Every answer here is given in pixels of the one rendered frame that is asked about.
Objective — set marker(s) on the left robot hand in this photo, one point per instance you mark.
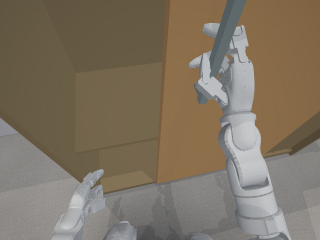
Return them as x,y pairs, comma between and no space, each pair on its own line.
87,199

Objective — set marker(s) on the handle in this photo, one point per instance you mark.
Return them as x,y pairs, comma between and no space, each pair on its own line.
227,27

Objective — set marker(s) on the right robot hand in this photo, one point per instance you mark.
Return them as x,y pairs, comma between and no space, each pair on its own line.
237,79

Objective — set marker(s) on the left robot thigh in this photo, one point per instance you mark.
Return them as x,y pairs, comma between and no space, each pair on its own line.
121,231

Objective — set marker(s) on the right robot forearm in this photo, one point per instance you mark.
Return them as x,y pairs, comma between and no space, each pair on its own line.
257,212

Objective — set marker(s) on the left robot forearm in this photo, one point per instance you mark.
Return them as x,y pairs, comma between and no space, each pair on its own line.
70,225

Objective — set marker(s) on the wardrobe door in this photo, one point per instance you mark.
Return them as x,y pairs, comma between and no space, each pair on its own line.
306,129
284,48

